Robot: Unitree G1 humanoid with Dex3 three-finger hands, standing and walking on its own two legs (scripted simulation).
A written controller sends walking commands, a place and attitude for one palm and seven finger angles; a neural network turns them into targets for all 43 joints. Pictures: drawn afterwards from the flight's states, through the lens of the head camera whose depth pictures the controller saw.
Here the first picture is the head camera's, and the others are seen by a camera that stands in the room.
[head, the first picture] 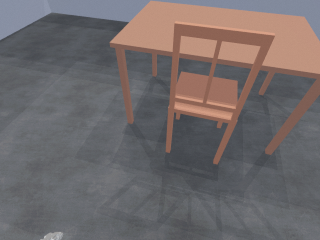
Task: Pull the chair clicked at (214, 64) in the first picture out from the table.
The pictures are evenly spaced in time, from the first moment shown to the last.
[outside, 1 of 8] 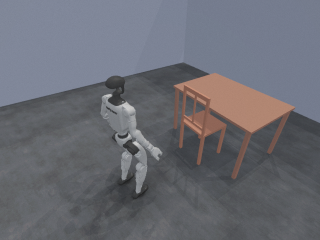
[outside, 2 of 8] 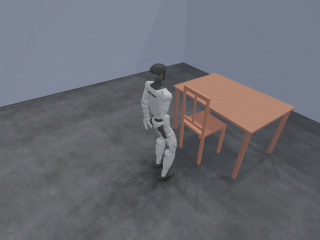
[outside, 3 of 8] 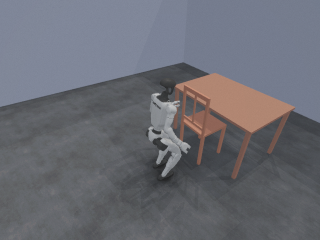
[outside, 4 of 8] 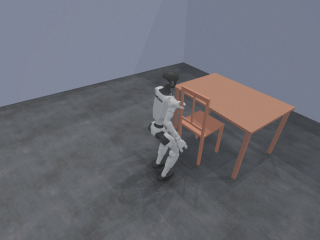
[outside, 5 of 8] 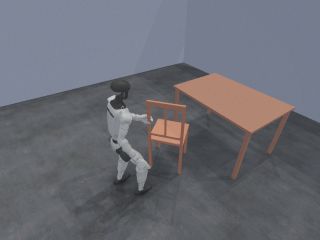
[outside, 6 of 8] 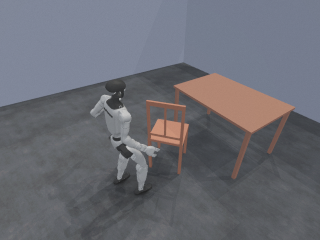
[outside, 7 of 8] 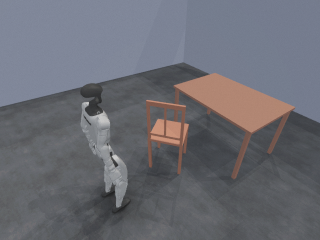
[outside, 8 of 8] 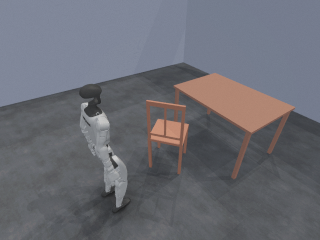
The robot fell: no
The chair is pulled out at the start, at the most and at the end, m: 0.00 0.45 0.45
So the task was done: yes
